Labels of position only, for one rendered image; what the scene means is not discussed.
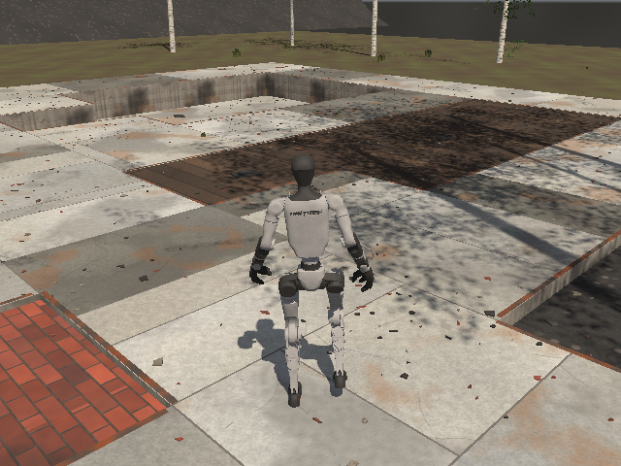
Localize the right robot upper arm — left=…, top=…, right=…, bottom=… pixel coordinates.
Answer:
left=325, top=194, right=356, bottom=248

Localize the left robot hand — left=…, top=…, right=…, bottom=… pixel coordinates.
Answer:
left=249, top=266, right=272, bottom=284

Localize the left robot forearm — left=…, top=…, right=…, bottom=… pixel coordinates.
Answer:
left=251, top=236, right=269, bottom=270

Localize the left robot upper arm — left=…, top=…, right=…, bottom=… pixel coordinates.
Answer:
left=260, top=197, right=285, bottom=250

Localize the left robot shin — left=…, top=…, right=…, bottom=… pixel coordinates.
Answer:
left=284, top=327, right=300, bottom=394

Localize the right robot hand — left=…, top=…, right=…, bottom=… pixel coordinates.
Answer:
left=352, top=267, right=375, bottom=292

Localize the right robot forearm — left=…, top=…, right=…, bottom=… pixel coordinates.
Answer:
left=347, top=232, right=371, bottom=273

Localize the humanoid robot head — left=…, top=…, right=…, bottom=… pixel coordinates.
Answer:
left=288, top=154, right=322, bottom=201

